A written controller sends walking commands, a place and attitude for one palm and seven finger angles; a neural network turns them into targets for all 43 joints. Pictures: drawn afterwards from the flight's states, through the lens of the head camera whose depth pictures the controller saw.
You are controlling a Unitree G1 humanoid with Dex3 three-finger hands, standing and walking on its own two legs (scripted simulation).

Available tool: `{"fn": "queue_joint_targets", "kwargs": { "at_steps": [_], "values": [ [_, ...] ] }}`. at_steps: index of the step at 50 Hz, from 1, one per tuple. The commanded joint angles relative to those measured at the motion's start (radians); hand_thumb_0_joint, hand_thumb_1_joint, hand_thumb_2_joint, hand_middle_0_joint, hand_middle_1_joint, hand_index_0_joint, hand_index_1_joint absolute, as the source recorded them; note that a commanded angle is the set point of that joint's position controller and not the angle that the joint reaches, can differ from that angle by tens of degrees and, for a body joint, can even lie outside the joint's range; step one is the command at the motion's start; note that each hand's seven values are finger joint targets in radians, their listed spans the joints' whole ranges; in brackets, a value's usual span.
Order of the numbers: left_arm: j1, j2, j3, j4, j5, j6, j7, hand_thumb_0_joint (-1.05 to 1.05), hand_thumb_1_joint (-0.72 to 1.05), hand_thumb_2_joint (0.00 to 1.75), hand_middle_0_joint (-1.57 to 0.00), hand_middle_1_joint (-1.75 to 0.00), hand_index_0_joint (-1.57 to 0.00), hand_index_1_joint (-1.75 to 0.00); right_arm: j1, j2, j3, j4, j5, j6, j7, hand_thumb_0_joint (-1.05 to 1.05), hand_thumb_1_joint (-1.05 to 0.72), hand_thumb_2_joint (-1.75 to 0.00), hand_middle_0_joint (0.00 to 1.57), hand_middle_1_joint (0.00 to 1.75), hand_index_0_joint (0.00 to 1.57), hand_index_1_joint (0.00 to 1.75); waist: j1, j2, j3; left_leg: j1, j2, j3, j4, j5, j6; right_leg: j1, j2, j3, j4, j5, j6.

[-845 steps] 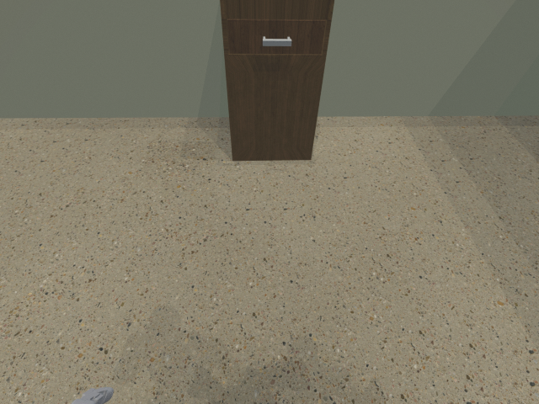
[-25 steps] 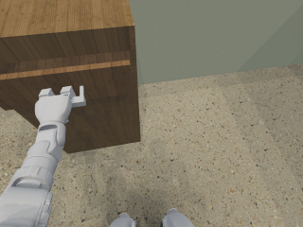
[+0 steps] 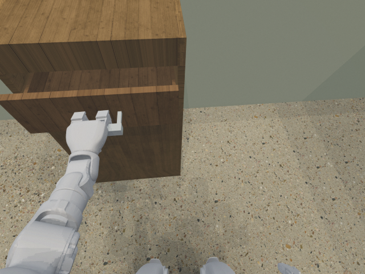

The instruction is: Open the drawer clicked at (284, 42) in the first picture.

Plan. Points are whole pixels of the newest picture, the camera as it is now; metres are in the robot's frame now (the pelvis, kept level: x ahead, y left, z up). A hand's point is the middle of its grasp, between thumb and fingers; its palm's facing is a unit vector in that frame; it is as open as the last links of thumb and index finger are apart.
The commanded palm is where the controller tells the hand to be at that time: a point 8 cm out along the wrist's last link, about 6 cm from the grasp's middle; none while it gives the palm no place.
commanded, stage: pull the drawer open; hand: left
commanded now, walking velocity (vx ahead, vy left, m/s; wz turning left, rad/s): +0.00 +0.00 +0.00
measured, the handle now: (97, 123) +0.47 +0.23 -0.01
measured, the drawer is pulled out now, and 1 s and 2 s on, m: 0.08 0.28 0.30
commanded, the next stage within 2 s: open the thumb to release the handle in 1.38 s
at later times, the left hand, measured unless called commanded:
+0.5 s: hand (92, 176) +0.34 +0.22 -0.03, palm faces +0.00 -0.08 -1.00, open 5.6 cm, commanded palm +0.29 +0.22 +0.02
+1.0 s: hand (87, 230) +0.22 +0.20 -0.03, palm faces -0.02 -0.10 -0.99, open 5.7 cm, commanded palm +0.17 +0.20 +0.02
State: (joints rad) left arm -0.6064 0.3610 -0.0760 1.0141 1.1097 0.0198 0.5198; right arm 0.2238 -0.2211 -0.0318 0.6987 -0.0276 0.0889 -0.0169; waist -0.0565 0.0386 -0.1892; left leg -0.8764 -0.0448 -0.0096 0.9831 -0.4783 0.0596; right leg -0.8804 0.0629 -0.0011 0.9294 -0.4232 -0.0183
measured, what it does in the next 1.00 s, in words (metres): stands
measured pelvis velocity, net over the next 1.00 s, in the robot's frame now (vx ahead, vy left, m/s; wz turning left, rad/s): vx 0.02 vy -0.01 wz -0.01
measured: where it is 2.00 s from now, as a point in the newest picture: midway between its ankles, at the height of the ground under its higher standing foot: outside the picture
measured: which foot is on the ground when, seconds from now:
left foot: down 0.00-1.00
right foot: down 0.00-1.00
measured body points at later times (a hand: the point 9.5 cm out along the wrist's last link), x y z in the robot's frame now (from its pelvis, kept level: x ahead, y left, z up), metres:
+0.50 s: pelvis +0.02 +0.00 +0.01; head +0.08 +0.00 +0.46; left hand +0.33 +0.22 +0.02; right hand +0.12 -0.26 -0.11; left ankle -0.02 +0.08 -0.68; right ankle +0.00 -0.11 -0.68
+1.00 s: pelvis +0.02 -0.01 +0.01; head +0.05 -0.03 +0.45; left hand +0.21 +0.20 +0.02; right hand +0.22 -0.22 -0.09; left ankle -0.02 +0.08 -0.68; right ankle +0.00 -0.11 -0.68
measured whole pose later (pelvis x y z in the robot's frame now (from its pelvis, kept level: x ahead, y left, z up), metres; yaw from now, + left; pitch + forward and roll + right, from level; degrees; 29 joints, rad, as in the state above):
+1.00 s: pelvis +0.02 -0.01 +0.01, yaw -1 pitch +14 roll -1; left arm 0.35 0.26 -0.15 0.15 1.12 0.08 0.56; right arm 0.11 -0.20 0.00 0.58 -0.04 0.07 0.04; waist 0.04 0.04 -0.19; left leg -0.68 -0.04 0.01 0.95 -0.52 0.04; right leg -0.71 0.07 0.02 0.94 -0.47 -0.04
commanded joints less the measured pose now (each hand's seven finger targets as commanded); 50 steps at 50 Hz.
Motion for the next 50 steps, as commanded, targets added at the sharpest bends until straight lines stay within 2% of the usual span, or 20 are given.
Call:
{"fn": "queue_joint_targets", "kwargs": {
  "at_steps": [1, 4, 6, 7, 10, 11, 12, 16, 17, 21, 25, 27, 33, 35, 36, 41, 43, 45, 49, 50],
  "values": [
    [-0.275, 0.225, 0.089, -0.147, -0.01, -0.029, 0.011, 0.0, 0.9, 0.9, -0.4, -1.35, -0.4, -1.35, 0.125, -0.162, -0.063, -0.063, 0.004, -0.024, -0.014, 0.0, -0.9, -0.9, 0.2, 0.3, 0.2, 0.3, 0.001, 0.015, -0.372, 0.266, 0.026, -0.019, -0.1, 0.407, -0.028, 0.184, -0.004, -0.007, -0.087, 0.315, -0.029],
    [-0.119, 0.18, 0.087, -0.214, -0.025, -0.055, 0.009, 0.0, 0.9, 0.9, -0.4, -1.35, -0.4, -1.35, 0.116, -0.151, -0.068, -0.091, 0.004, -0.028, -0.008, 0.0, -0.9, -0.9, 0.2, 0.3, 0.2, 0.3, 0.037, 0.015, -0.426, 0.277, 0.024, -0.004, -0.103, 0.45, -0.026, 0.253, -0.001, 0.001, -0.087, 0.372, -0.031],
    [-0.003, 0.19, 0.109, -0.252, -0.028, -0.061, 0.007, 0.0, 0.9, 0.9, -0.4, -1.35, -0.4, -1.35, 0.107, -0.152, -0.068, -0.1, 0.01, -0.025, -0.003, 0.0, -0.9, -0.9, 0.2, 0.3, 0.2, 0.3, 0.06, 0.01, -0.414, 0.274, 0.027, -0.004, -0.114, 0.478, -0.029, 0.278, 0.001, 0.006, -0.091, 0.393, -0.035],
    [0.015, 0.148, 0.076, -0.3, -0.037, -0.063, 0.01, 0.0, 0.9, 0.9, -0.4, -1.35, -0.4, -1.35, 0.102, -0.15, -0.07, -0.109, 0.011, -0.028, -0.001, 0.0, -0.9, -0.9, 0.2, 0.3, 0.2, 0.3, 0.051, 0.009, -0.405, 0.274, 0.029, -0.002, -0.118, 0.481, -0.027, 0.285, 0.002, 0.006, -0.097, 0.403, -0.034],
    [0.175, 0.168, 0.122, -0.345, -0.052, -0.049, 0.023, 0.0, 0.9, 0.9, -0.4, -1.35, -0.4, -1.35, 0.084, -0.155, -0.074, -0.116, 0.016, -0.03, 0.006, 0.0, -0.9, -0.9, 0.2, 0.3, 0.2, 0.3, 0.069, -0.041, -0.367, 0.236, 0.027, 0.004, -0.135, 0.47, -0.023, 0.343, 0.002, 0.017, -0.112, 0.431, -0.034],
    [0.177, 0.178, 0.126, -0.398, -0.048, -0.049, 0.032, 0.0, 0.9, 0.9, -0.4, -1.35, -0.4, -1.35, 0.079, -0.156, -0.074, -0.117, 0.017, -0.031, 0.005, 0.0, -0.9, -0.9, 0.2, 0.3, 0.2, 0.3, 0.066, -0.052, -0.368, 0.241, 0.03, 0.002, -0.141, 0.47, -0.023, 0.348, 0.0, 0.023, -0.113, 0.438, -0.032],
    [0.213, 0.136, 0.095, -0.418, -0.047, -0.04, 0.037, 0.0, 0.9, 0.9, -0.4, -1.35, -0.4, -1.35, 0.075, -0.154, -0.077, -0.12, 0.019, -0.034, 0.007, 0.0, -0.9, -0.9, 0.2, 0.3, 0.2, 0.3, 0.059, -0.043, -0.356, 0.249, 0.029, 0.005, -0.144, 0.467, -0.023, 0.347, 0.0, 0.022, -0.119, 0.438, -0.031],
    [0.329, 0.15, 0.121, -0.538, -0.041, -0.001, 0.071, 0.0, 0.9, 0.9, -0.4, -1.35, -0.4, -1.35, 0.05, -0.161, -0.08, -0.12, 0.017, -0.038, 0.017, 0.0, -0.9, -0.9, 0.2, 0.3, 0.2, 0.3, 0.074, 0.009, -0.344, 0.33, 0.043, -0.009, -0.157, 0.574, -0.034, 0.328, 0.002, 0.013, -0.119, 0.446, -0.035],
    [0.344, 0.106, 0.083, -0.556, -0.044, 0.015, 0.074, 0.0, 0.9, 0.9, -0.4, -1.35, -0.4, -1.35, 0.044, -0.159, -0.081, -0.121, 0.016, -0.041, 0.02, 0.0, -0.9, -0.9, 0.2, 0.3, 0.2, 0.3, 0.06, 0.009, -0.322, 0.343, 0.046, -0.01, -0.158, 0.579, -0.036, 0.316, 0.003, 0.008, -0.124, 0.444, -0.033],
    [0.414, 0.105, 0.085, -0.628, -0.041, 0.064, 0.085, 0.0, 0.9, 0.9, -0.4, -1.35, -0.4, -1.35, 0.009, -0.159, -0.078, -0.132, 0.015, -0.044, 0.024, 0.0, -0.9, -0.9, 0.2, 0.3, 0.2, 0.3, 0.064, 0.018, -0.296, 0.383, 0.054, -0.021, -0.17, 0.612, -0.045, 0.304, 0.004, -0.003, -0.128, 0.424, -0.032],
    [0.557, 0.064, 0.064, -0.74, -0.051, 0.098, 0.076, 0.0, 0.9, 0.9, -0.4, -1.35, -0.4, -1.35, -0.031, -0.151, -0.073, -0.165, 0.013, -0.046, 0.033, 0.0, -0.9, -0.9, 0.2, 0.3, 0.2, 0.3, 0.087, 0.03, -0.313, 0.435, 0.06, -0.037, -0.17, 0.704, -0.056, 0.322, 0.003, -0.009, -0.122, 0.449, -0.034],
    [0.59, -0.003, -0.005, -0.794, -0.042, 0.11, 0.068, 0.0, 0.9, 0.9, -0.4, -1.35, -0.4, -1.35, -0.051, -0.142, -0.071, -0.179, 0.015, -0.045, 0.038, 0.0, -0.9, -0.9, 0.2, 0.3, 0.2, 0.3, 0.07, 0.026, -0.284, 0.466, 0.069, -0.047, -0.164, 0.721, -0.061, 0.287, 0.0, -0.018, -0.122, 0.427, -0.028],
    [0.747, -0.013, -0.012, -0.876, -0.017, 0.109, 0.063, 0.0, 0.9, 0.9, -0.4, -1.35, -0.4, -1.35, -0.101, -0.125, -0.051, -0.22, 0.009, -0.047, 0.045, 0.0, -0.9, -0.9, 0.2, 0.3, 0.2, 0.3, 0.091, 0.008, -0.233, 0.451, 0.063, -0.055, -0.159, 0.68, -0.065, 0.274, 0.002, -0.024, -0.108, 0.39, -0.032],
    [0.738, -0.009, -0.017, -0.92, -0.007, 0.101, 0.065, 0.0, 0.9, 0.9, -0.4, -1.35, -0.4, -1.35, -0.123, -0.126, -0.047, -0.228, 0.004, -0.046, 0.042, 0.0, -0.9, -0.9, 0.2, 0.3, 0.2, 0.3, 0.091, 0.043, -0.229, 0.454, 0.059, -0.051, -0.157, 0.664, -0.066, 0.27, 0.002, -0.016, -0.106, 0.387, -0.037],
    [0.76, -0.007, -0.017, -0.936, 0.001, 0.097, 0.071, 0.0, 0.9, 0.9, -0.4, -1.35, -0.4, -1.35, -0.13, -0.121, -0.045, -0.234, 0.003, -0.047, 0.043, 0.0, -0.9, -0.9, 0.2, 0.3, 0.2, 0.3, 0.093, 0.032, -0.23, 0.457, 0.058, -0.052, -0.152, 0.647, -0.065, 0.266, 0.0, -0.016, -0.101, 0.378, -0.035],
    [0.897, -0.019, -0.024, -0.995, 0.003, 0.077, 0.083, 0.0, 0.9, 0.9, -0.4, -1.35, -0.4, -1.35, -0.168, -0.106, -0.031, -0.256, 0.0, -0.055, 0.049, 0.0, -0.9, -0.9, 0.2, 0.3, 0.2, 0.3, 0.116, 0.032, -0.21, 0.433, 0.044, -0.045, -0.142, 0.618, -0.062, 0.279, 0.001, -0.004, -0.087, 0.382, -0.042],
    [0.908, -0.03, -0.034, -1.018, 0.001, 0.075, 0.084, 0.0, 0.9, 0.9, -0.4, -1.35, -0.4, -1.35, -0.179, -0.105, -0.031, -0.257, -0.003, -0.056, 0.051, 0.0, -0.9, -0.9, 0.2, 0.3, 0.2, 0.3, 0.11, 0.004, -0.204, 0.414, 0.04, -0.039, -0.134, 0.582, -0.055, 0.28, -0.001, 0.001, -0.087, 0.384, -0.041],
    [0.965, -0.002, 0.001, -1.027, -0.004, 0.065, 0.088, 0.0, 0.9, 0.9, -0.4, -1.35, -0.4, -1.35, -0.193, -0.105, -0.025, -0.263, -0.004, -0.06, 0.048, 0.0, -0.9, -0.9, 0.2, 0.3, 0.2, 0.3, 0.117, -0.019, -0.2, 0.385, 0.03, -0.038, -0.132, 0.544, -0.051, 0.299, 0.0, 0.018, -0.086, 0.398, -0.045],
    [1.07, -0.026, -0.02, -1.076, 0.001, 0.043, 0.092, 0.0, 0.9, 0.9, -0.4, -1.35, -0.4, -1.35, -0.209, -0.097, -0.023, -0.272, -0.008, -0.071, 0.056, 0.0, -0.9, -0.9, 0.2, 0.3, 0.2, 0.3, 0.13, -0.019, -0.19, 0.365, 0.025, -0.03, -0.118, 0.515, -0.047, 0.29, -0.004, 0.028, -0.07, 0.395, -0.045],
    [1.105, -0.006, 0.004, -1.086, -0.008, 0.038, 0.093, 0.0, 0.9, 0.9, -0.4, -1.35, -0.4, -1.35, -0.214, -0.099, -0.02, -0.276, -0.009, -0.071, 0.057, 0.0, -0.9, -0.9, 0.2, 0.3, 0.2, 0.3, 0.135, -0.025, -0.201, 0.36, 0.024, -0.03, -0.116, 0.524, -0.046, 0.305, -0.005, 0.035, -0.069, 0.415, -0.047]
  ]
}}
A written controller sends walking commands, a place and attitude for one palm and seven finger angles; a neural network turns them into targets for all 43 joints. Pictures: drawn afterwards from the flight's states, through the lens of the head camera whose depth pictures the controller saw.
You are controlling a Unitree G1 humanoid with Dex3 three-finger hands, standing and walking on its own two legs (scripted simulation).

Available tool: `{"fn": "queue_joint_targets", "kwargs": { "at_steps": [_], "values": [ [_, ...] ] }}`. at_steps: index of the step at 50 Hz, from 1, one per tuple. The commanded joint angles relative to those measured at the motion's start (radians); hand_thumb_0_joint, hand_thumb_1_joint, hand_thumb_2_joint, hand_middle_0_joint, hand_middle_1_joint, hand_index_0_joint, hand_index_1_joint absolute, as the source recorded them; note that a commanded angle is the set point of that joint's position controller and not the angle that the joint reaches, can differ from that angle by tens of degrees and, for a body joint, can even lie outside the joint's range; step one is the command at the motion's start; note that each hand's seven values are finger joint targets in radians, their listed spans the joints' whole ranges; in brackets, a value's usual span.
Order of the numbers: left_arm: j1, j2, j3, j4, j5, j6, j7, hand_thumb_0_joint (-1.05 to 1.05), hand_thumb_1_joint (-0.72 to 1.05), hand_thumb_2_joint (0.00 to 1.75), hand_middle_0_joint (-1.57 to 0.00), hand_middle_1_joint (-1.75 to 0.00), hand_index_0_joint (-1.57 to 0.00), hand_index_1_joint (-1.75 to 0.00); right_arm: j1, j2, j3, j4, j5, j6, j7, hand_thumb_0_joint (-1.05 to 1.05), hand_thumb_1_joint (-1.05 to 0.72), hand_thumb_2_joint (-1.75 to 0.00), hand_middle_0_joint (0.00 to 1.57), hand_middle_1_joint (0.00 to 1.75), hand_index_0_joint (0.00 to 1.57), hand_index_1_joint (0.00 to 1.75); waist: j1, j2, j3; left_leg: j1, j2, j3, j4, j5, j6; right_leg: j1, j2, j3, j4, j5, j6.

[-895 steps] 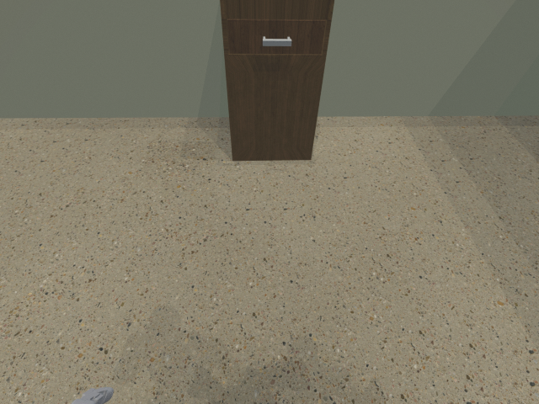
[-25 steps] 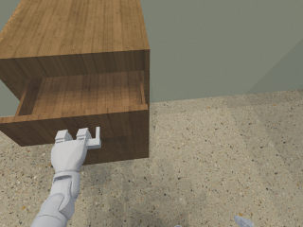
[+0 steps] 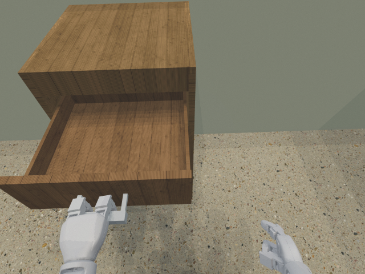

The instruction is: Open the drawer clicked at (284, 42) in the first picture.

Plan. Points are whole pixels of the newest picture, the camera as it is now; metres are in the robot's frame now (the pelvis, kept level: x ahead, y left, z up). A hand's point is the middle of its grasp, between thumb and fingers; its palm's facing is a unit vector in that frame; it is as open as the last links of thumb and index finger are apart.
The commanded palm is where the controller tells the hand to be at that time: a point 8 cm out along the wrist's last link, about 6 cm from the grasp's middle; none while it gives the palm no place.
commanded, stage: pull the drawer open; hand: left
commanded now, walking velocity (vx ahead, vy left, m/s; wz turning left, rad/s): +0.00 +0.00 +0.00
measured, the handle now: (100, 208) +0.26 +0.22 -0.02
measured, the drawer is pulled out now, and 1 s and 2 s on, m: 0.28 0.30 0.29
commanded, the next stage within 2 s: open the thumb to release the handle in 0.38 s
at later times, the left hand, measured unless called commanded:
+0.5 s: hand (94, 250) +0.18 +0.21 -0.04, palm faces -0.02 -0.09 -1.00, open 6.1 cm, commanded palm +0.16 +0.22 +0.01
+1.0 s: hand (95, 246) +0.18 +0.21 -0.04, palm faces +0.00 -0.06 -1.00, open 12.5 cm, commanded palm +0.16 +0.22 +0.01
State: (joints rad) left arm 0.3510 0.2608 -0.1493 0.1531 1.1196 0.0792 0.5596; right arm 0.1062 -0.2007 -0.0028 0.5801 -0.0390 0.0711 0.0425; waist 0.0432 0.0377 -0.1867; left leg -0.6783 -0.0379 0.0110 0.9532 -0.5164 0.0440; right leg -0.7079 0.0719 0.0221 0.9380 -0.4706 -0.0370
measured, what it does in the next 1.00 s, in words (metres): stands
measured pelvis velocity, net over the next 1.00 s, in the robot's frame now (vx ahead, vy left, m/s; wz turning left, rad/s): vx -0.02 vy -0.02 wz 0.02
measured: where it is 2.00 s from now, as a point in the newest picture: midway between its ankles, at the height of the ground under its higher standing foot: outside the picture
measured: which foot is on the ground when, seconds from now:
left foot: down 0.00-1.00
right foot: down 0.00-1.00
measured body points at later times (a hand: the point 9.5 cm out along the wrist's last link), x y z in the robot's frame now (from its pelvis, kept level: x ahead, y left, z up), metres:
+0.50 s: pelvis -0.01 -0.01 -0.02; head +0.04 -0.03 +0.43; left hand +0.17 +0.21 +0.02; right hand +0.19 -0.25 -0.12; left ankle -0.03 +0.09 -0.68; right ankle -0.01 -0.10 -0.68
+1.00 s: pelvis -0.02 -0.02 +0.00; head +0.01 -0.04 +0.44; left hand +0.18 +0.21 +0.02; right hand +0.19 -0.25 -0.10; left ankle -0.03 +0.09 -0.68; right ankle -0.01 -0.10 -0.68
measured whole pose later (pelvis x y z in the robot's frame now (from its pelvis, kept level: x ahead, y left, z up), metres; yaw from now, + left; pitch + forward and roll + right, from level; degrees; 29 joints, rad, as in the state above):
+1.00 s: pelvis -0.02 -0.02 +0.00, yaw +1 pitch +13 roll +1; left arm 0.30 0.29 -0.11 0.20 1.10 0.07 0.57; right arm 0.09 -0.22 -0.01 0.63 -0.03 0.05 -0.05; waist 0.04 0.03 -0.17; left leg -0.70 -0.04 0.00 0.96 -0.48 0.01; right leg -0.74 0.07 0.01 0.97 -0.45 -0.07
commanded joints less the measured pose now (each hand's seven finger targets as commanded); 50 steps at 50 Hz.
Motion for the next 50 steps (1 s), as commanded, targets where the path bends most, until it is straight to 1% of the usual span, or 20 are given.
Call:
{"fn": "queue_joint_targets", "kwargs": {
  "at_steps": [1, 5, 7, 8, 12, 17, 21, 23, 24, 25, 27, 29, 31, 34, 37, 40, 44, 48, 49, 50],
  "values": [
    [0.159, 0.09, 0.068, -0.237, -0.011, -0.026, 0.053, 0.0, 0.9, 0.9, -0.4, -1.35, -0.4, -1.35, -0.096, -0.118, -0.047, -0.157, 0.001, -0.054, 0.0, 0.0, -0.9, -0.9, 0.2, 0.3, 0.2, 0.3, 0.035, -0.021, -0.202, 0.159, 0.015, -0.048, -0.081, 0.552, -0.03, 0.124, -0.015, 0.017, -0.071, 0.459, -0.027],
    [0.277, 0.103, 0.089, -0.282, -0.022, -0.048, 0.051, 0.0, 0.9, 0.9, -0.4, -1.35, -0.4, -1.35, -0.106, -0.119, -0.042, -0.169, -0.003, -0.061, 0.005, 0.0, -0.9, -0.9, 0.2, 0.3, 0.2, 0.3, 0.046, -0.022, -0.188, 0.124, 0.009, -0.047, -0.069, 0.517, -0.027, 0.122, -0.015, 0.029, -0.059, 0.454, -0.032],
    [0.294, 0.087, 0.07, -0.304, -0.016, -0.059, 0.05, 0.0, 0.9, 0.9, -0.4, -1.35, -0.4, -1.35, -0.11, -0.119, -0.044, -0.172, -0.008, -0.065, 0.01, 0.0, -0.9, -0.9, 0.2, 0.3, 0.2, 0.3, 0.039, -0.035, -0.165, 0.107, 0.008, -0.046, -0.056, 0.483, -0.024, 0.091, -0.017, 0.037, -0.054, 0.429, -0.031],
    [0.358, 0.087, 0.081, -0.299, -0.019, -0.064, 0.047, 0.0, 0.9, 0.9, -0.4, -1.35, -0.4, -1.35, -0.108, -0.113, -0.045, -0.177, -0.006, -0.07, 0.012, 0.0, -0.9, -0.9, 0.2, 0.3, 0.2, 0.3, 0.056, -0.039, -0.169, 0.098, 0.006, -0.043, -0.056, 0.473, -0.023, 0.1, -0.016, 0.033, -0.049, 0.414, -0.031],
    [0.368, 0.106, 0.095, -0.34, -0.02, -0.074, 0.048, 0.0, 0.9, 0.9, -0.4, -1.35, -0.4, -1.35, -0.109, -0.121, -0.046, -0.184, -0.011, -0.071, 0.015, 0.0, -0.9, -0.9, 0.2, 0.3, 0.2, 0.3, 0.052, -0.009, -0.175, 0.086, 0.004, -0.042, -0.038, 0.463, -0.023, 0.08, -0.018, 0.05, -0.036, 0.417, -0.035],
    [0.359, 0.123, 0.126, -0.334, -0.019, -0.073, 0.058, 0.0, 0.9, 0.9, -0.4, -1.35, -0.4, -1.35, -0.102, -0.126, -0.05, -0.184, -0.015, -0.075, 0.012, 0.0, -0.9, -0.9, 0.2, 0.3, 0.2, 0.3, 0.045, -0.025, -0.172, 0.057, 0.002, -0.042, -0.022, 0.433, -0.022, 0.062, -0.019, 0.059, -0.025, 0.417, -0.035],
    [0.408, 0.106, 0.107, -0.36, -0.022, -0.071, 0.059, 0.0, 0.9, 0.9, -0.4, -1.35, -0.4, -1.35, -0.093, -0.126, -0.049, -0.19, -0.017, -0.081, 0.017, 0.0, -0.9, -0.9, 0.2, 0.3, 0.2, 0.3, 0.05, -0.002, -0.201, 0.078, 0.004, -0.044, -0.008, 0.502, -0.024, 0.064, -0.022, 0.06, -0.009, 0.464, -0.033],
    [0.387, 0.114, 0.117, -0.365, -0.026, -0.07, 0.058, 0.0, 0.9, 0.9, -0.4, -1.35, -0.4, -1.35, -0.088, -0.13, -0.054, -0.183, -0.017, -0.081, 0.015, 0.0, -0.9, -0.9, 0.2, 0.3, 0.2, 0.3, 0.043, -0.026, -0.208, 0.072, 0.005, -0.044, -0.005, 0.489, -0.023, 0.062, -0.022, 0.059, -0.009, 0.463, -0.03],
    [0.027, 0.233, 0.21, -0.328, 0.003, -0.066, 0.086, 0.0, 0.9, 0.9, -0.4, -1.35, -0.4, -1.35, -0.094, -0.157, -0.061, -0.132, -0.02, -0.064, -0.008, 0.0, -0.9, -0.9, 0.2, 0.3, 0.2, 0.3, -0.027, -0.063, -0.182, 0.032, 0.003, -0.05, 0.018, 0.39, -0.023, -0.01, -0.025, 0.077, -0.013, 0.432, -0.024],
    [0.023, 0.216, 0.234, -0.311, 0.015, -0.066, 0.106, 0.0, 0.83, 0.87, -0.4, -1.34, -0.4, -1.34, -0.091, -0.146, -0.065, -0.135, -0.029, -0.066, -0.029, 0.0, -0.9, -0.9, 0.2, 0.3, 0.2, 0.3, 0.0, -0.048, -0.187, 0.006, -0.004, -0.043, 0.011, 0.351, -0.019, 0.027, -0.022, 0.062, -0.012, 0.418, -0.023],
    [0.09, 0.179, 0.212, -0.222, 0.017, -0.054, 0.119, 0.0, 0.69, 0.81, -0.38, -1.33, -0.38, -1.33, -0.094, -0.135, -0.061, -0.132, -0.023, -0.082, -0.032, 0.0, -0.9, -0.9, 0.2, 0.3, 0.2, 0.3, 0.012, -0.027, -0.177, 0.009, -0.006, -0.039, 0.003, 0.32, -0.023, 0.012, -0.024, 0.054, -0.016, 0.369, -0.027],
    [0.069, 0.157, 0.18, -0.266, -0.007, -0.04, 0.118, 0.0, 0.55, 0.75, -0.38, -1.31, -0.38, -1.31, -0.087, -0.138, -0.071, -0.134, -0.019, -0.085, -0.035, 0.0, -0.9, -0.9, 0.2, 0.3, 0.2, 0.3, 0.012, -0.004, -0.251, 0.064, -0.006, -0.033, 0.001, 0.363, -0.021, 0.041, -0.025, 0.049, -0.022, 0.404, -0.026],
    [0.078, 0.183, 0.2, -0.262, -0.028, -0.012, 0.12, 0.0, 0.41, 0.69, -0.36, -1.3, -0.36, -1.3, -0.091, -0.137, -0.069, -0.128, -0.012, -0.078, -0.044, 0.0, -0.9, -0.9, 0.2, 0.3, 0.2, 0.3, 0.019, -0.013, -0.303, 0.085, -0.009, -0.029, -0.008, 0.398, -0.023, 0.097, -0.025, 0.056, -0.027, 0.459, -0.022],
    [0.024, 0.179, 0.184, -0.194, -0.033, 0.021, 0.106, 0.0, 0.2, 0.6, -0.35, -1.27, -0.35, -1.27, -0.105, -0.135, -0.062, -0.111, 0.002, -0.068, -0.063, 0.0, -0.9, -0.9, 0.2, 0.3, 0.2, 0.3, 0.001, -0.074, -0.21, 0.03, -0.012, -0.028, -0.033, 0.32, -0.019, 0.111, -0.029, 0.056, -0.067, 0.419, -0.012],
    [-0.04, 0.18, 0.17, -0.149, -0.017, 0.036, 0.094, 0.0, -0.01, 0.51, -0.33, -1.25, -0.33, -1.25, -0.12, -0.131, -0.053, -0.105, 0.008, -0.063, -0.076, 0.0, -0.9, -0.9, 0.2, 0.3, 0.2, 0.3, 0.004, -0.07, -0.163, 0.024, -0.012, -0.027, -0.062, 0.265, -0.016, 0.098, -0.03, 0.048, -0.096, 0.325, -0.014],
    [-0.095, 0.215, 0.189, -0.13, -0.02, 0.042, 0.076, 0.0, -0.22, 0.42, -0.32, -1.23, -0.32, -1.23, -0.127, -0.132, -0.046, -0.102, 0.011, -0.059, -0.089, 0.0, -0.9, -0.9, 0.2, 0.3, 0.2, 0.3, 0.004, -0.067, -0.153, 0.029, -0.014, -0.024, -0.08, 0.244, -0.012, 0.118, -0.031, 0.06, -0.127, 0.293, -0.015],
    [-0.095, 0.19, 0.159, -0.114, -0.024, 0.03, 0.052, 0.0, -0.5, 0.3, -0.3, -1.2, -0.3, -1.2, -0.126, -0.122, -0.046, -0.1, 0.015, -0.065, -0.096, 0.0, -0.9, -0.9, 0.2, 0.3, 0.2, 0.3, 0.009, -0.034, -0.157, 0.049, -0.018, -0.019, -0.093, 0.245, -0.013, 0.134, -0.034, 0.069, -0.139, 0.296, -0.013],
    [-0.098, 0.196, 0.167, -0.089, -0.023, 0.005, 0.04, 0.0, -0.5, 0.3, -0.3, -1.2, -0.3, -1.2, -0.127, -0.12, -0.045, -0.098, 0.013, -0.069, -0.097, 0.0, -0.9, -0.9, 0.2, 0.3, 0.2, 0.3, 0.011, -0.062, -0.144, 0.039, -0.019, -0.02, -0.096, 0.228, -0.013, 0.131, -0.035, 0.074, -0.148, 0.269, -0.011],
    [-0.103, 0.183, 0.152, -0.098, -0.027, -0.003, 0.037, 0.0, -0.5, 0.3, -0.3, -1.2, -0.3, -1.2, -0.127, -0.121, -0.047, -0.1, 0.014, -0.072, -0.097, 0.0, -0.9, -0.9, 0.2, 0.3, 0.2, 0.3, 0.009, -0.039, -0.138, 0.035, -0.02, -0.019, -0.095, 0.22, -0.012, 0.13, -0.039, 0.077, -0.153, 0.264, -0.01],
    [-0.1, 0.207, 0.184, -0.084, -0.03, -0.008, 0.04, 0.0, -0.5, 0.3, -0.3, -1.2, -0.3, -1.2, -0.121, -0.121, -0.047, -0.097, 0.014, -0.072, -0.098, 0.0, -0.9, -0.9, 0.2, 0.3, 0.2, 0.3, 0.01, -0.061, -0.138, 0.027, -0.021, -0.02, -0.094, 0.219, -0.011, 0.141, -0.038, 0.081, -0.156, 0.269, -0.011]
  ]
}}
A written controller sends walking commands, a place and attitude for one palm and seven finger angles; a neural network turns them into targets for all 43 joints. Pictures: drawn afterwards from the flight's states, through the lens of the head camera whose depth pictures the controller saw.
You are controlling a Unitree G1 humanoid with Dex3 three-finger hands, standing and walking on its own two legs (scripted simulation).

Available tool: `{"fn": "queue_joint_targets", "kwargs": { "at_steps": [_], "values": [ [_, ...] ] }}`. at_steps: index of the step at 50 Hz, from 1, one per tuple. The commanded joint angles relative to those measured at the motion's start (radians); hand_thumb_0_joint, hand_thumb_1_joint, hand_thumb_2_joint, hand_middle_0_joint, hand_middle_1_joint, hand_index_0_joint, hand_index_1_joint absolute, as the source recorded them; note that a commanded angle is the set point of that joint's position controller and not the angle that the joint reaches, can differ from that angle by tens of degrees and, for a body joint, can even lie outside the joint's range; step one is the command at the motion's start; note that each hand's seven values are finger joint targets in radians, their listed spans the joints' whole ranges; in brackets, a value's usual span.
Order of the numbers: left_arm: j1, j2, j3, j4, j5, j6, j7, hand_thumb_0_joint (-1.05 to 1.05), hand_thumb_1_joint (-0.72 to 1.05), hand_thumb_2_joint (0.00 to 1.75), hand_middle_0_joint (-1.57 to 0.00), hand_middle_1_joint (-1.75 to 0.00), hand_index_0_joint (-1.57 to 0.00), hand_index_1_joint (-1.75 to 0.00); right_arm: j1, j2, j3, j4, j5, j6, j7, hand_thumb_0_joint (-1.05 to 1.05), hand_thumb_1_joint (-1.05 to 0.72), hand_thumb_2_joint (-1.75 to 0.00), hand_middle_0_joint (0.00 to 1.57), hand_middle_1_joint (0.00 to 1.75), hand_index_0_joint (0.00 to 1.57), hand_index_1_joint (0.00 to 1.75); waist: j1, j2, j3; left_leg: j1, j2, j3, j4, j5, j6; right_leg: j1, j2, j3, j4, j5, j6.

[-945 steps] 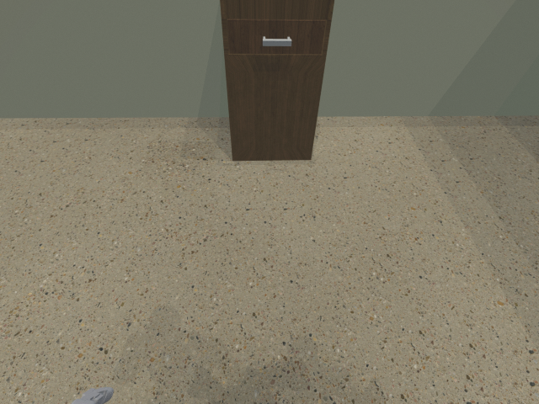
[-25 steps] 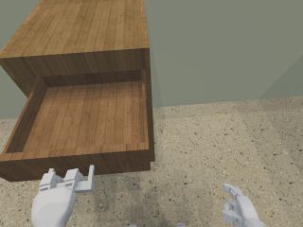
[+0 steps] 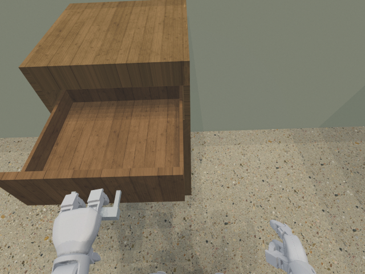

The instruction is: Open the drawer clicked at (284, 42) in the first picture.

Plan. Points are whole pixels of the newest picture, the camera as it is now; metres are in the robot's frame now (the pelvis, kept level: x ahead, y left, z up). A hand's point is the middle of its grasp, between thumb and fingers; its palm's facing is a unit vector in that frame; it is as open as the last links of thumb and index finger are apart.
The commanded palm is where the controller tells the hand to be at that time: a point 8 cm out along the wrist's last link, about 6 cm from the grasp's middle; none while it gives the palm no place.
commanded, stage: lift the hand off the handle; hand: left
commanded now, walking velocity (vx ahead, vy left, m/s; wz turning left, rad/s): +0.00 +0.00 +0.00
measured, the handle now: (93, 204) +0.27 +0.24 -0.02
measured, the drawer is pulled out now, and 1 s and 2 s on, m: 0.30 0.29 0.29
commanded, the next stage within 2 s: none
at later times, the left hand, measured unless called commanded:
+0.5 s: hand (91, 225) +0.23 +0.24 -0.04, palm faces +0.01 -0.03 -1.00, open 13.7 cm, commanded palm +0.21 +0.24 +0.03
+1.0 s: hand (84, 218) +0.23 +0.24 +0.00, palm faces +0.03 -0.08 -1.00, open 13.5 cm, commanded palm +0.21 +0.25 +0.06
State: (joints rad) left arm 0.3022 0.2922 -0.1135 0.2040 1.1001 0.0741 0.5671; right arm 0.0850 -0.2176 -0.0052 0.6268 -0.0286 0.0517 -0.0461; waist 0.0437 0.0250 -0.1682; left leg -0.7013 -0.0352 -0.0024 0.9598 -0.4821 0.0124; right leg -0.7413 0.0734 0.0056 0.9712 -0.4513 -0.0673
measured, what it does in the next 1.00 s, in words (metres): stands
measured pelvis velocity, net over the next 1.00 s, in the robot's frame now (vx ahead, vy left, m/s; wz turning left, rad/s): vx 0.01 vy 0.01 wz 0.00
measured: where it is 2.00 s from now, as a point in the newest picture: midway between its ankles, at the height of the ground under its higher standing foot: outside the picture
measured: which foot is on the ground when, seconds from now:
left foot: down 0.00-1.00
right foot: down 0.00-1.00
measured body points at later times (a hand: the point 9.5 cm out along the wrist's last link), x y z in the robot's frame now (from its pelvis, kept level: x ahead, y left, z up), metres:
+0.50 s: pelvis -0.01 +0.00 -0.01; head +0.04 -0.03 +0.44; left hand +0.22 +0.23 +0.02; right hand +0.18 -0.23 -0.13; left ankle -0.01 +0.12 -0.68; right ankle +0.01 -0.08 -0.68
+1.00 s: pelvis +0.01 +0.01 +0.01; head +0.03 -0.01 +0.46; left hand +0.22 +0.24 +0.05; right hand +0.21 -0.22 -0.08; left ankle -0.01 +0.12 -0.68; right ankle +0.01 -0.08 -0.68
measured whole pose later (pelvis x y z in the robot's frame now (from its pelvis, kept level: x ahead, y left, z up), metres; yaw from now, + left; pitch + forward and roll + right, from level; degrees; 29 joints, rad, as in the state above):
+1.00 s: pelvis +0.01 +0.01 +0.01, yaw +0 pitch +10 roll +0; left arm 0.27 0.31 -0.12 0.16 1.07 0.07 0.51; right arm 0.09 -0.24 -0.02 0.63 -0.02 0.05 -0.05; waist 0.05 0.04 -0.14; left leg -0.59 -0.04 0.00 0.87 -0.45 0.03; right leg -0.63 0.07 0.02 0.87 -0.42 -0.05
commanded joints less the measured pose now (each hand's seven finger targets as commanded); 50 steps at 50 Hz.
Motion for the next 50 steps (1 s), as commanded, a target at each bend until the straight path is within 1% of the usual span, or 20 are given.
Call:
{"fn": "queue_joint_targets", "kwargs": {
  "at_steps": [1, 4, 7, 11, 12, 15, 18, 19, 21, 27, 31, 33, 35, 37, 38, 41, 44, 46, 47, 50],
  "values": [
    [-0.058, 0.176, 0.144, -0.138, -0.004, -0.01, 0.032, 0.0, -0.5, 0.3, -0.3, -1.2, -0.3, -1.2, -0.109, -0.104, -0.043, -0.145, 0.002, -0.054, -0.009, 0.0, -0.9, -0.9, 0.2, 0.3, 0.2, 0.3, 0.016, -0.031, -0.16, 0.048, -0.026, -0.005, -0.098, 0.181, 0.019, 0.163, -0.041, 0.106, -0.184, 0.239, 0.02],
    [-0.048, 0.13, 0.106, -0.107, -0.001, -0.023, 0.036, 0.0, -0.5, 0.3, -0.3, -1.2, -0.3, -1.2, -0.098, -0.102, -0.049, -0.141, 0.0, -0.062, -0.003, 0.0, -0.9, -0.9, 0.2, 0.3, 0.2, 0.3, 0.005, -0.032, -0.141, 0.035, -0.025, -0.007, -0.087, 0.174, 0.019, 0.136, -0.041, 0.093, -0.176, 0.229, 0.018],
    [-0.143, 0.156, 0.121, -0.118, 0.003, -0.032, 0.046, 0.0, -0.5, 0.3, -0.3, -1.2, -0.3, -1.2, -0.094, -0.11, -0.055, -0.136, -0.001, -0.065, -0.003, 0.0, -0.9, -0.9, 0.2, 0.3, 0.2, 0.3, -0.006, -0.044, -0.158, 0.026, -0.022, -0.007, -0.074, 0.154, 0.022, 0.114, -0.044, 0.098, -0.174, 0.191, 0.021],
    [-0.22, 0.197, 0.153, -0.095, 0.013, -0.033, 0.063, 0.0, -0.5, 0.3, -0.3, -1.2, -0.3, -1.2, -0.097, -0.111, -0.055, -0.123, -0.001, -0.072, -0.014, 0.0, -0.9, -0.9, 0.2, 0.3, 0.2, 0.3, -0.003, -0.044, -0.197, 0.007, -0.026, -0.002, -0.061, 0.138, 0.023, 0.117, -0.05, 0.112, -0.17, 0.165, 0.024],
    [-0.232, 0.189, 0.141, -0.073, 0.014, -0.028, 0.064, 0.0, -0.5, 0.3, -0.3, -1.2, -0.3, -1.2, -0.09, -0.111, -0.058, -0.118, 0.001, -0.072, -0.016, 0.0, -0.9, -0.9, 0.2, 0.3, 0.2, 0.3, -0.013, -0.043, -0.172, 0.006, -0.026, -0.005, -0.058, 0.131, 0.024, 0.099, -0.046, 0.105, -0.172, 0.156, 0.022],
    [-0.294, 0.179, 0.12, -0.063, 0.006, -0.018, 0.061, 0.0, -0.5, 0.3, -0.3, -1.2, -0.3, -1.2, -0.082, -0.114, -0.059, -0.109, 0.004, -0.075, -0.022, 0.0, -0.9, -0.9, 0.2, 0.3, 0.2, 0.3, -0.022, -0.042, -0.196, 0.016, -0.024, -0.005, -0.061, 0.125, 0.026, 0.099, -0.047, 0.091, -0.175, 0.14, 0.024],
    [-0.339, 0.19, 0.117, -0.031, -0.006, -0.006, 0.054, 0.0, -0.5, 0.3, -0.3, -1.2, -0.3, -1.2, -0.081, -0.112, -0.055, -0.1, 0.01, -0.077, -0.031, 0.0, -0.9, -0.9, 0.2, 0.3, 0.2, 0.3, -0.023, -0.084, -0.197, -0.006, -0.027, -0.001, -0.06, 0.104, 0.028, 0.111, -0.054, 0.1, -0.191, 0.109, 0.034],
    [-0.361, 0.191, 0.11, -0.019, -0.006, -0.004, 0.049, 0.0, -0.5, 0.3, -0.3, -1.2, -0.3, -1.2, -0.079, -0.111, -0.056, -0.095, 0.013, -0.077, -0.035, 0.0, -0.9, -0.9, 0.2, 0.3, 0.2, 0.3, -0.025, -0.075, -0.188, -0.005, -0.027, 0.0, -0.062, 0.102, 0.028, 0.11, -0.052, 0.102, -0.196, 0.103, 0.033],
    [-0.387, 0.227, 0.133, -0.057, -0.014, -0.006, 0.044, 0.0, -0.5, 0.3, -0.3, -1.2, -0.3, -1.2, -0.08, -0.114, -0.053, -0.102, 0.012, -0.077, -0.04, 0.0, -0.9, -0.9, 0.2, 0.3, 0.2, 0.3, -0.013, -0.058, -0.237, 0.016, -0.028, 0.003, -0.071, 0.12, 0.03, 0.148, -0.056, 0.109, -0.197, 0.131, 0.033],
    [-0.342, 0.207, 0.12, -0.115, -0.032, -0.004, 0.028, 0.0, -0.5, 0.3, -0.3, -1.2, -0.3, -1.2, -0.078, -0.109, -0.05, -0.114, 0.017, -0.075, -0.042, 0.0, -0.9, -0.9, 0.2, 0.3, 0.2, 0.3, -0.005, -0.025, -0.241, 0.074, -0.027, 0.0, -0.11, 0.163, 0.028, 0.196, -0.051, 0.093, -0.213, 0.188, 0.028],
    [-0.292, 0.228, 0.153, -0.12, -0.037, -0.018, 0.022, 0.0, -0.5, 0.3, -0.3, -1.2, -0.3, -1.2, -0.089, -0.109, -0.045, -0.118, 0.015, -0.076, -0.041, 0.0, -0.9, -0.9, 0.2, 0.3, 0.2, 0.3, 0.001, -0.059, -0.205, 0.071, -0.027, -0.002, -0.123, 0.169, 0.028, 0.212, -0.052, 0.101, -0.229, 0.203, 0.03],
    [-0.271, 0.207, 0.138, -0.144, -0.037, -0.029, 0.021, 0.0, -0.5, 0.3, -0.3, -1.2, -0.3, -1.2, -0.089, -0.108, -0.047, -0.127, 0.014, -0.079, -0.034, 0.0, -0.9, -0.9, 0.2, 0.3, 0.2, 0.3, 0.002, -0.027, -0.186, 0.087, -0.028, -0.003, -0.134, 0.173, 0.026, 0.204, -0.051, 0.095, -0.234, 0.198, 0.026],
    [-0.271, 0.233, 0.165, -0.164, -0.033, -0.032, 0.024, 0.0, -0.5, 0.3, -0.3, -1.2, -0.3, -1.2, -0.091, -0.114, -0.049, -0.128, 0.012, -0.076, -0.031, 0.0, -0.9, -0.9, 0.2, 0.3, 0.2, 0.3, 0.006, -0.014, -0.198, 0.111, -0.025, -0.004, -0.144, 0.192, 0.026, 0.214, -0.046, 0.09, -0.233, 0.213, 0.02],
    [-0.213, 0.22, 0.161, -0.18, -0.029, -0.025, 0.027, 0.0, -0.5, 0.3, -0.3, -1.2, -0.3, -1.2, -0.093, -0.11, -0.051, -0.136, 0.012, -0.072, -0.024, 0.0, -0.9, -0.9, 0.2, 0.3, 0.2, 0.3, 0.013, -0.001, -0.205, 0.132, -0.027, -0.001, -0.15, 0.214, 0.023, 0.221, -0.043, 0.086, -0.231, 0.242, 0.018],
    [-0.234, 0.211, 0.147, -0.192, -0.03, -0.025, 0.024, 0.0, -0.5, 0.3, -0.3, -1.2, -0.3, -1.2, -0.096, -0.112, -0.05, -0.135, 0.013, -0.071, -0.021, 0.0, -0.9, -0.9, 0.2, 0.3, 0.2, 0.3, 0.005, 0.002, -0.192, 0.135, -0.025, -0.002, -0.155, 0.212, 0.022, 0.215, -0.043, 0.085, -0.233, 0.239, 0.02],
    [-0.223, 0.217, 0.151, -0.23, -0.029, -0.014, 0.025, 0.0, -0.5, 0.3, -0.3, -1.2, -0.3, -1.2, -0.102, -0.115, -0.051, -0.143, 0.011, -0.065, -0.014, 0.0, -0.9, -0.9, 0.2, 0.3, 0.2, 0.3, 0.012, 0.037, -0.192, 0.175, -0.02, -0.003, -0.172, 0.243, 0.02, 0.216, -0.037, 0.067, -0.232, 0.256, 0.014],
    [-0.193, 0.2, 0.14, -0.235, -0.033, 0.0, 0.014, 0.0, -0.5, 0.3, -0.3, -1.2, -0.3, -1.2, -0.108, -0.117, -0.053, -0.147, 0.014, -0.06, -0.009, 0.0, -0.9, -0.9, 0.2, 0.3, 0.2, 0.3, 0.007, -0.008, -0.175, 0.186, -0.018, -0.007, -0.184, 0.262, 0.02, 0.231, -0.034, 0.065, -0.241, 0.285, 0.016],
    [-0.201, 0.214, 0.147, -0.271, -0.03, 0.001, 0.01, 0.0, -0.5, 0.3, -0.3, -1.2, -0.3, -1.2, -0.112, -0.117, -0.051, -0.152, 0.012, -0.056, -0.007, 0.0, -0.9, -0.9, 0.2, 0.3, 0.2, 0.3, 0.016, 0.02, -0.198, 0.214, -0.015, -0.007, -0.196, 0.282, 0.017, 0.241, -0.034, 0.06, -0.237, 0.291, 0.013],
    [-0.182, 0.191, 0.126, -0.284, -0.032, 0.003, 0.006, 0.0, -0.5, 0.3, -0.3, -1.2, -0.3, -1.2, -0.11, -0.115, -0.052, -0.156, 0.011, -0.055, -0.004, 0.0, -0.9, -0.9, 0.2, 0.3, 0.2, 0.3, 0.015, 0.022, -0.193, 0.228, -0.014, -0.008, -0.199, 0.3, 0.017, 0.242, -0.032, 0.048, -0.235, 0.305, 0.011],
    [-0.152, 0.193, 0.131, -0.291, -0.039, 0.015, -0.007, 0.0, -0.5, 0.3, -0.3, -1.2, -0.3, -1.2, -0.118, -0.117, -0.049, -0.158, 0.012, -0.048, 0.0, 0.0, -0.9, -0.9, 0.2, 0.3, 0.2, 0.3, 0.014, 0.009, -0.18, 0.245, -0.01, -0.013, -0.21, 0.327, 0.016, 0.257, -0.029, 0.045, -0.247, 0.33, 0.01]
  ]
}}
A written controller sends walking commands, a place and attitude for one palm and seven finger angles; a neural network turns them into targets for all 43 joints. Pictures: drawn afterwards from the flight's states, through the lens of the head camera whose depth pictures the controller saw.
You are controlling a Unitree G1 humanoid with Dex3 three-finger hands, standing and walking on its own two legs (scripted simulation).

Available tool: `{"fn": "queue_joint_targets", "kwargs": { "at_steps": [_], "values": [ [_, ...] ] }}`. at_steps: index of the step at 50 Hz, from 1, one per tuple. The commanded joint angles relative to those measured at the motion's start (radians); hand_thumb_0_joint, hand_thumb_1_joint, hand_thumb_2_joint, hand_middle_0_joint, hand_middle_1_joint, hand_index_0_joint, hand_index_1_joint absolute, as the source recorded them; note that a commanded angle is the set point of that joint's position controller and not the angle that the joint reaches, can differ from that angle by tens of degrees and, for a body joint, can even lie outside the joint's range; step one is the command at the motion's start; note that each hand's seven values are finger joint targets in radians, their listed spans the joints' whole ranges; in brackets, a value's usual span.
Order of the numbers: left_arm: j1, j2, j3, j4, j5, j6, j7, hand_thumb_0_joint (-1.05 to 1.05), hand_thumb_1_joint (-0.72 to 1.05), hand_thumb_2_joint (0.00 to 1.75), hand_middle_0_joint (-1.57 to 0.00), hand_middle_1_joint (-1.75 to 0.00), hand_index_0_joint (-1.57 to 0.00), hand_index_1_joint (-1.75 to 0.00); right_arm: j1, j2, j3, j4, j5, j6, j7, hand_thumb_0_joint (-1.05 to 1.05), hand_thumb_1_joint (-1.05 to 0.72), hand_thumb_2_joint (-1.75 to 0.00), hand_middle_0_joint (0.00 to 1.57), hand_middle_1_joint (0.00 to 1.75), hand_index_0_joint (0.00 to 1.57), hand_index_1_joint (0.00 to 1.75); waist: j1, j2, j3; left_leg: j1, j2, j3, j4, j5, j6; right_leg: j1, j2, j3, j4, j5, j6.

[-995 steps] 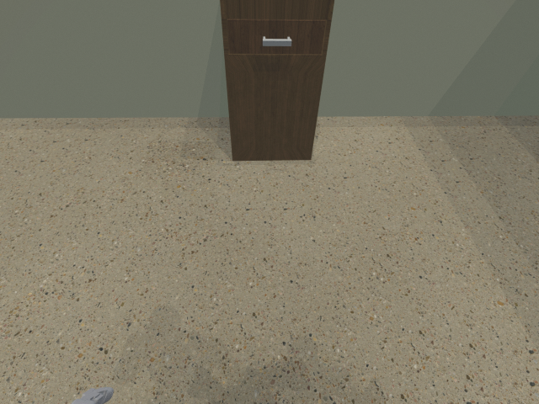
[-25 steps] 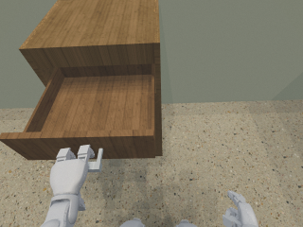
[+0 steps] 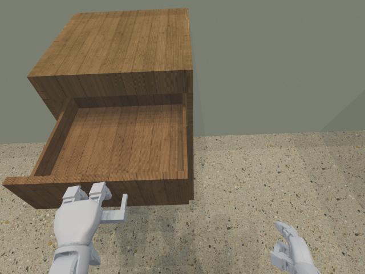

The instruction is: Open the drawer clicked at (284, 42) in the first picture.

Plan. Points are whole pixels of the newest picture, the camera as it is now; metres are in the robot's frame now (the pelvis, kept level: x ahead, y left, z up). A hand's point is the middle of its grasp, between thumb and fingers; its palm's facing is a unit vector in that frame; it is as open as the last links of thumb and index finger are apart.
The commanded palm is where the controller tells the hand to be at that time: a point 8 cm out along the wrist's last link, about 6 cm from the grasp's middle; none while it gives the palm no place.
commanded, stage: lift the hand off the handle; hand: left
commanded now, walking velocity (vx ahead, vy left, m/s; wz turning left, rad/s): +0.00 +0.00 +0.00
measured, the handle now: (100, 208) +0.27 +0.23 -0.03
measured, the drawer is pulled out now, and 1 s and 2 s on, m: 0.29 0.29 0.29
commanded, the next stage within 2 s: draw the hand back to the body in 1.68 s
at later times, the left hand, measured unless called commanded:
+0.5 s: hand (85, 217) +0.22 +0.23 +0.03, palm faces +0.05 -0.10 -0.99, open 13.6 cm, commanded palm +0.20 +0.23 +0.09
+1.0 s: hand (79, 207) +0.23 +0.23 +0.07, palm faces +0.06 -0.10 -0.99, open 13.8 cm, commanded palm +0.20 +0.23 +0.13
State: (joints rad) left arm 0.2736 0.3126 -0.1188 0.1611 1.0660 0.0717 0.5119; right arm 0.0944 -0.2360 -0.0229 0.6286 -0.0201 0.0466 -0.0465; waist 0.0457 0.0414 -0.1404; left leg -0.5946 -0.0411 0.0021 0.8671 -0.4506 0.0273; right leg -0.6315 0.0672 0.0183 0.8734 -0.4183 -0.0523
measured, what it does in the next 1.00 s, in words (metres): stands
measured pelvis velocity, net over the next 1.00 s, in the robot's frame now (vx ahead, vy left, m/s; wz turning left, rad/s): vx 0.01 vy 0.00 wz -0.01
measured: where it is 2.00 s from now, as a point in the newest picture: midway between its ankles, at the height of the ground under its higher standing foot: outside the picture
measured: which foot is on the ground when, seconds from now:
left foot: down 0.00-1.00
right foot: down 0.00-1.00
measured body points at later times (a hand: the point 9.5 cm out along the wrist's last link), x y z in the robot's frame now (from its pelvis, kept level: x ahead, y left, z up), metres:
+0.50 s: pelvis +0.01 +0.01 +0.01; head +0.03 -0.02 +0.46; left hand +0.21 +0.23 +0.08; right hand +0.23 -0.20 -0.08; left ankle -0.01 +0.10 -0.70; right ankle +0.01 -0.09 -0.70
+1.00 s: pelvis +0.01 +0.00 +0.03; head +0.02 -0.03 +0.48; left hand +0.22 +0.23 +0.12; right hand +0.23 -0.22 -0.07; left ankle -0.01 +0.10 -0.70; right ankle +0.01 -0.09 -0.70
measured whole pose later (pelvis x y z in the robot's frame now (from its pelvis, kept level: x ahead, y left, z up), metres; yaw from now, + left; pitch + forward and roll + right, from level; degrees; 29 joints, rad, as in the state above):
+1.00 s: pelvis +0.01 +0.00 +0.03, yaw +0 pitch +4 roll +1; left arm 0.33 0.37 -0.11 -0.12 1.00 0.11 0.29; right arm 0.09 -0.24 0.00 0.62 -0.01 0.08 -0.03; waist 0.09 0.06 -0.08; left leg -0.34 -0.04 0.00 0.64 -0.37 0.02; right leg -0.38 0.07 0.03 0.67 -0.35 -0.05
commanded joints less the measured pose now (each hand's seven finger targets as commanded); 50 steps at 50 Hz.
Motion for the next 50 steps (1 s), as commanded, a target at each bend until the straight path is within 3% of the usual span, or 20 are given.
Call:
{"fn": "queue_joint_targets", "kwargs": {
  "at_steps": [1, 3, 6, 10, 14, 18, 20, 22, 28, 31, 34, 35, 38, 42, 45, 48, 50],
  "values": [
    [-0.136, 0.161, 0.119, -0.253, -0.002, 0.019, 0.04, 0.0, -0.5, 0.3, -0.3, -1.2, -0.3, -1.2, -0.127, -0.097, -0.029, -0.16, 0.003, -0.042, 0.003, 0.0, -0.9, -0.9, 0.2, 0.3, 0.2, 0.3, 0.006, -0.032, -0.196, 0.143, -0.003, -0.018, -0.119, 0.298, 0.002, 0.142, -0.024, 0.035, -0.15, 0.302, -0.001],
    [-0.09, 0.146, 0.105, -0.265, -0.005, 0.027, 0.025, 0.0, -0.5, 0.3, -0.3, -1.2, -0.3, -1.2, -0.13, -0.094, -0.03, -0.165, 0.005, -0.041, 0.006, 0.0, -0.9, -0.9, 0.2, 0.3, 0.2, 0.3, 0.016, -0.031, -0.196, 0.153, -0.002, -0.019, -0.13, 0.307, 0.0, 0.157, -0.023, 0.03, -0.156, 0.303, -0.002],
    [-0.106, 0.126, 0.069, -0.301, -0.013, 0.034, -0.006, 0.0, -0.5, 0.3, -0.3, -1.2, -0.3, -1.2, -0.133, -0.095, -0.026, -0.171, 0.007, -0.036, 0.01, 0.0, -0.9, -0.9, 0.2, 0.3, 0.2, 0.3, 0.008, -0.038, -0.173, 0.175, 0.001, -0.021, -0.144, 0.315, 0.002, 0.165, -0.026, 0.031, -0.174, 0.309, 0.001],
    [-0.072, 0.155, 0.093, -0.338, -0.01, 0.029, -0.034, 0.0, -0.5, 0.3, -0.3, -1.2, -0.3, -1.2, -0.129, -0.092, -0.021, -0.178, 0.004, -0.03, 0.012, 0.0, -0.9, -0.9, 0.2, 0.3, 0.2, 0.3, 0.021, -0.029, -0.177, 0.205, 0.005, -0.029, -0.16, 0.357, -0.003, 0.191, -0.022, 0.031, -0.18, 0.327, -0.005],
    [-0.107, 0.116, 0.04, -0.364, 0.003, 0.02, -0.053, 0.0, -0.5, 0.3, -0.3, -1.2, -0.3, -1.2, -0.135, -0.084, -0.017, -0.177, 0.001, -0.029, 0.021, 0.0, -0.9, -0.9, 0.2, 0.3, 0.2, 0.3, 0.018, 0.003, -0.134, 0.226, 0.01, -0.036, -0.176, 0.356, -0.006, 0.161, -0.022, 0.019, -0.19, 0.285, -0.005],
    [-0.086, 0.127, 0.051, -0.403, 0.004, 0.014, -0.062, 0.0, -0.5, 0.3, -0.3, -1.2, -0.3, -1.2, -0.13, -0.079, -0.018, -0.183, -0.003, -0.031, 0.026, 0.0, -0.9, -0.9, 0.2, 0.3, 0.2, 0.3, 0.03, -0.005, -0.168, 0.253, 0.012, -0.035, -0.18, 0.392, -0.006, 0.194, -0.021, 0.021, -0.192, 0.312, -0.006],
    [-0.052, 0.157, 0.09, -0.415, -0.007, 0.01, -0.066, 0.0, -0.5, 0.3, -0.3, -1.2, -0.3, -1.2, -0.134, -0.082, -0.016, -0.184, 0.0, -0.03, 0.026, 0.0, -0.9, -0.9, 0.2, 0.3, 0.2, 0.3, 0.037, -0.008, -0.177, 0.256, 0.01, -0.036, -0.186, 0.41, -0.011, 0.224, -0.018, 0.035, -0.197, 0.343, -0.008],
    [-0.063, 0.129, 0.059, -0.427, -0.008, 0.012, -0.071, 0.0, -0.5, 0.3, -0.3, -1.2, -0.3, -1.2, -0.136, -0.078, -0.016, -0.181, -0.001, -0.03, 0.03, 0.0, -0.9, -0.9, 0.2, 0.3, 0.2, 0.3, 0.03, -0.029, -0.16, 0.256, 0.01, -0.034, -0.186, 0.413, -0.008, 0.219, -0.021, 0.033, -0.199, 0.363, -0.004],
    [-0.071, 0.172, 0.102, -0.413, -0.015, 0.039, -0.087, 0.0, -0.5, 0.3, -0.3, -1.2, -0.3, -1.2, -0.154, -0.08, -0.009, -0.178, 0.005, -0.024, 0.024, 0.0, -0.9, -0.9, 0.2, 0.3, 0.2, 0.3, 0.041, -0.049, -0.12, 0.232, 0.003, -0.028, -0.219, 0.345, -0.004, 0.257, -0.025, 0.047, -0.231, 0.335, 0.0],
    [-0.068, 0.198, 0.123, -0.419, -0.028, 0.048, -0.103, 0.0, -0.5, 0.3, -0.3, -1.2, -0.3, -1.2, -0.163, -0.08, -0.005, -0.177, 0.009, -0.023, 0.018, 0.0, -0.9, -0.9, 0.2, 0.3, 0.2, 0.3, 0.046, -0.036, -0.125, 0.239, -0.001, -0.024, -0.232, 0.337, -0.002, 0.289, -0.029, 0.065, -0.248, 0.346, 0.001],
    [-0.099, 0.182, 0.099, -0.415, -0.042, 0.054, -0.127, 0.0, -0.5, 0.3, -0.3, -1.2, -0.3, -1.2, -0.169, -0.081, -0.005, -0.169, 0.012, -0.018, 0.012, 0.0, -0.9, -0.9, 0.2, 0.3, 0.2, 0.3, 0.036, -0.037, -0.097, 0.246, -0.003, -0.022, -0.249, 0.322, 0.001, 0.291, -0.032, 0.063, -0.271, 0.326, 0.005],
    [-0.112, 0.201, 0.116, -0.422, -0.046, 0.056, -0.136, 0.0, -0.5, 0.3, -0.3, -1.2, -0.3, -1.2, -0.173, -0.084, -0.006, -0.169, 0.013, -0.017, 0.011, 0.0, -0.9, -0.9, 0.2, 0.3, 0.2, 0.3, 0.035, -0.02, -0.104, 0.254, 0.0, -0.024, -0.256, 0.326, -0.002, 0.3, -0.029, 0.072, -0.278, 0.319, 0.001],
    [-0.074, 0.179, 0.089, -0.453, -0.056, 0.05, -0.161, 0.0, -0.5, 0.3, -0.3, -1.2, -0.3, -1.2, -0.167, -0.081, -0.007, -0.173, 0.012, -0.022, 0.014, 0.0, -0.9, -0.9, 0.2, 0.3, 0.2, 0.3, 0.043, -0.02, -0.118, 0.279, 0.0, -0.022, -0.263, 0.357, 0.002, 0.319, -0.033, 0.06, -0.282, 0.341, 0.004],
    [-0.08, 0.204, 0.115, -0.445, -0.062, 0.044, -0.187, 0.0, -0.5, 0.3, -0.3, -1.2, -0.3, -1.2, -0.169, -0.084, -0.004, -0.168, 0.013, -0.02, 0.014, 0.0, -0.9, -0.9, 0.2, 0.3, 0.2, 0.3, 0.044, -0.049, -0.083, 0.27, 0.0, -0.021, -0.282, 0.342, 0.003, 0.332, -0.034, 0.07, -0.303, 0.339, 0.006],
    [-0.055, 0.225, 0.138, -0.486, -0.056, 0.031, -0.186, 0.0, -0.5, 0.3, -0.3, -1.2, -0.3, -1.2, -0.177, -0.085, -0.004, -0.177, 0.011, -0.022, 0.017, 0.0, -0.9, -0.9, 0.2, 0.3, 0.2, 0.3, 0.06, -0.008, -0.099, 0.286, -0.002, -0.02, -0.291, 0.367, 0.0, 0.357, -0.032, 0.073, -0.305, 0.357, 0.0],
    [-0.083, 0.214, 0.13, -0.489, -0.056, 0.029, -0.182, 0.0, -0.5, 0.3, -0.3, -1.2, -0.3, -1.2, -0.177, -0.082, -0.002, -0.173, 0.01, -0.023, 0.017, 0.0, -0.9, -0.9, 0.2, 0.3, 0.2, 0.3, 0.054, -0.014, -0.08, 0.285, -0.003, -0.018, -0.294, 0.353, 0.004, 0.346, -0.035, 0.067, -0.315, 0.337, 0.004],
    [-0.104, 0.263, 0.18, -0.484, -0.06, 0.032, -0.181, 0.0, -0.5, 0.3, -0.3, -1.2, -0.3, -1.2, -0.178, -0.087, -0.004, -0.169, 0.012, -0.018, 0.014, 0.0, -0.9, -0.9, 0.2, 0.3, 0.2, 0.3, 0.056, -0.028, -0.071, 0.283, -0.003, -0.021, -0.306, 0.34, 0.001, 0.361, -0.031, 0.082, -0.332, 0.32, 0.001]
  ]
}}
